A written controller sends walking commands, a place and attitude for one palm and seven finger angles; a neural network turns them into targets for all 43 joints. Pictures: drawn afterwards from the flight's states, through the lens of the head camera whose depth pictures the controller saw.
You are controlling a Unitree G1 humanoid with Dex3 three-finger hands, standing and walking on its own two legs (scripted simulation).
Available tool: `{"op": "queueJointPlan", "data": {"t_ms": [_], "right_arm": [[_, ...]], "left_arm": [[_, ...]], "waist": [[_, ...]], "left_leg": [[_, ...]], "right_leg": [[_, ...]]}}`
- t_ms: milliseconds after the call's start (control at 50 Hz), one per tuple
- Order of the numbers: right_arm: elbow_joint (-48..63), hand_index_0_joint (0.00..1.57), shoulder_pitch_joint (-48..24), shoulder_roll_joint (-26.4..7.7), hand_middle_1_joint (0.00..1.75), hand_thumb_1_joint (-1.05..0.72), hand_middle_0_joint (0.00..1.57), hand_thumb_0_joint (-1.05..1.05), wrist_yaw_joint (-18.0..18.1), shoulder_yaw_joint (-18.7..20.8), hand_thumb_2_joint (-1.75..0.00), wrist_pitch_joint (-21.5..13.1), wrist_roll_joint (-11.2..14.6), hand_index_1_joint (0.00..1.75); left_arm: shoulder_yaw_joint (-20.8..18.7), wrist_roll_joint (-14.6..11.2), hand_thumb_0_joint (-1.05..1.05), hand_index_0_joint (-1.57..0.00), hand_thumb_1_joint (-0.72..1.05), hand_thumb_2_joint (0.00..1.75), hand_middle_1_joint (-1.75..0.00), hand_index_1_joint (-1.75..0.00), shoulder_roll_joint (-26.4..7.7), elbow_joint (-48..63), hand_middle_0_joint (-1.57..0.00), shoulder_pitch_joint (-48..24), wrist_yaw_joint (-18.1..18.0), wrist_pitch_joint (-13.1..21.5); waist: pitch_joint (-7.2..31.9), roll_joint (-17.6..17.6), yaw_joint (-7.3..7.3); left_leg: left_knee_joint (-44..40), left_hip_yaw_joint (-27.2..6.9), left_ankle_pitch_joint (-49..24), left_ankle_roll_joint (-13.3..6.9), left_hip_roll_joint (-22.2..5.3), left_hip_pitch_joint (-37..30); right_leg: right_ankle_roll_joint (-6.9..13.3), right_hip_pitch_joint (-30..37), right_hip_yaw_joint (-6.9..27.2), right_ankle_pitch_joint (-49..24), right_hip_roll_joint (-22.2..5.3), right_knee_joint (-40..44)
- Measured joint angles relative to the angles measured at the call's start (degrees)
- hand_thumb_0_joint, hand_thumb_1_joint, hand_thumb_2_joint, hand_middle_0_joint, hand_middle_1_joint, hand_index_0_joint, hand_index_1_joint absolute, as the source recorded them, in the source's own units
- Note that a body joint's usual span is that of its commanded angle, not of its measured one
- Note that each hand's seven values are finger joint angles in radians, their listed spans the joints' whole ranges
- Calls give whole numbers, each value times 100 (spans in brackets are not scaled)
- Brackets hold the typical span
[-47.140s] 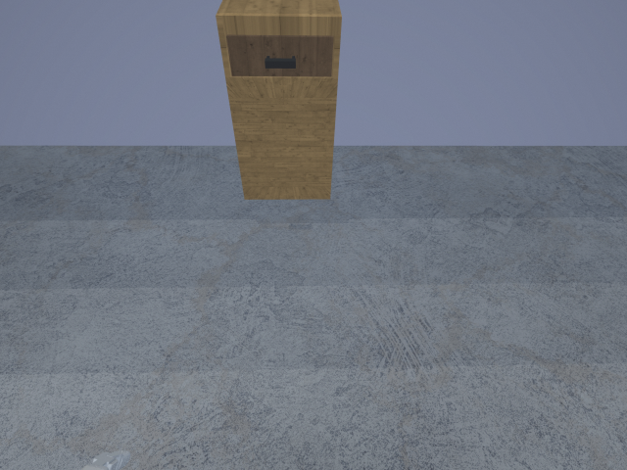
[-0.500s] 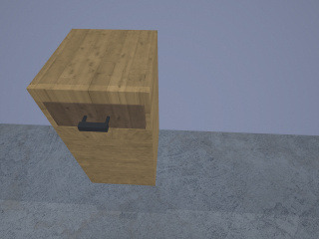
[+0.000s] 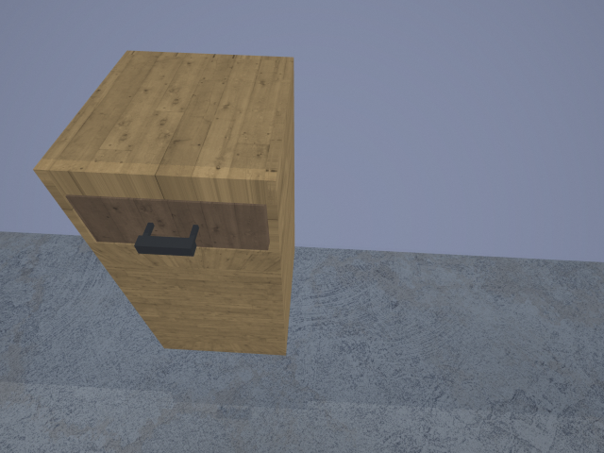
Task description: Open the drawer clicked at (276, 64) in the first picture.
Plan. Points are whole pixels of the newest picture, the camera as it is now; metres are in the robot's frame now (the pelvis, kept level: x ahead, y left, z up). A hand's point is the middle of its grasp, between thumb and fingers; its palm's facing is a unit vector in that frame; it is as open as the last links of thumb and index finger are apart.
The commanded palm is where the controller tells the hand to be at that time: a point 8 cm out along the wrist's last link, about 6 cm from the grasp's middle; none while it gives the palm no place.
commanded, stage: come to a stop and stand still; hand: left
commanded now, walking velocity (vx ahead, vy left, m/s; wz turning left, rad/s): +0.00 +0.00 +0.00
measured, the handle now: (169, 237) +0.50 +0.29 -0.09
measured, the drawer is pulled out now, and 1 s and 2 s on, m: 0.00 0.00 0.00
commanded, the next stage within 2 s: look again from close up in 0.16 s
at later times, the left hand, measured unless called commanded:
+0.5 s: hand out of the picture +0.05 +0.23 -0.18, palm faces +0.03 -0.97 -0.23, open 7.4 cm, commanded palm none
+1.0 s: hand out of the picture +0.03 +0.30 -0.14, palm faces -0.10 -0.92 -0.38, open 7.4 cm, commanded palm +0.08 +0.32 -0.06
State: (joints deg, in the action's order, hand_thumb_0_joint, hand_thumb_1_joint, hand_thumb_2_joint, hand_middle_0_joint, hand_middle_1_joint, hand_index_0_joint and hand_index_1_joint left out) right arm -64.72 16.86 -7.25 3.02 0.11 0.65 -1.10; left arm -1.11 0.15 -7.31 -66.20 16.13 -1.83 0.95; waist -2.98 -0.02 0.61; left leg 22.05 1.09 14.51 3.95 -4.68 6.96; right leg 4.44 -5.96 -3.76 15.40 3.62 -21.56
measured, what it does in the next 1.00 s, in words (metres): shifts its weight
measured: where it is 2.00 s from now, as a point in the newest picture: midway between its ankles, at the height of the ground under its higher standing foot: outside the picture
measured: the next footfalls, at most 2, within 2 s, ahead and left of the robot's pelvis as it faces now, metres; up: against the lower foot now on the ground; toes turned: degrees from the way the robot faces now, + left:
none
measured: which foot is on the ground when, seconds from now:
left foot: down 0.00-1.00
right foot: down 0.00-1.00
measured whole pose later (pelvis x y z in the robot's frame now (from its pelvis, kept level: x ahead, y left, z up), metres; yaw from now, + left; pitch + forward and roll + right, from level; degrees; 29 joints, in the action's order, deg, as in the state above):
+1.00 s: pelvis -0.04 +0.10 -0.01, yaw -2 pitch -1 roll +0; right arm -53.0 20.7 -9.9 3.4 -1.6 -9.0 1.4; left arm 3.1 9.1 -14.0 -25.4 26.9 -6.9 -5.6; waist -0.7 -1.7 -1.2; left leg 27.2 5.8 14.2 -3.9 3.1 12.7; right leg 0.2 -16.5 0.0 19.8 -3.3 -36.7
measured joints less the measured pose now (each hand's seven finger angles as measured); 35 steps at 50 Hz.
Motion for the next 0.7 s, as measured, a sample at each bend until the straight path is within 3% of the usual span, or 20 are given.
{"op": "queueJointPlan", "data": {"t_ms": [260, 360, 460, 700], "right_arm": [[21, 20, -64, 25, 30, -92, 20, 1, 1, -13, -90, -19, -5, 30], [461, 20, -13, -217, 30, -91, 20, 1, -66, 76, -90, -26, -40, 30], [607, 20, -66, -410, 30, -91, 20, 1, -59, 130, -90, -18, -2, 30], [698, 20, -398, -374, 30, -91, 20, 1, -137, -6, -90, -87, -28, 30]], "left_arm": [[-30, 1, 1, -20, 92, 90, -30, -30, -147, 120, -20, -126, -11, 22], [30, 59, 1, -21, 91, 90, -30, -30, -190, 473, -21, -46, 13, 116], [18, 66, 1, -21, 91, 90, -30, -30, -301, 718, -21, 12, -59, 91], [123, 53, 1, -20, 91, 90, -30, -30, -509, 847, -20, -108, -25, -113]], "waist": [[30, 1, 11], [88, 163, 77], [267, 119, 52], [390, -144, -54]], "left_leg": [[1, 51, 84, -66, 75, -79], [653, 1, 385, -198, 76, 397], [898, 29, 571, -291, 191, 398], [844, 286, 433, -616, 453, 270]], "right_leg": [[-76, 53, 48, 88, -77, -38], [-134, -274, 8, 244, -94, -401], [-270, -290, 44, 401, -222, -666], [-606, -215, 290, 189, -488, -600]]}}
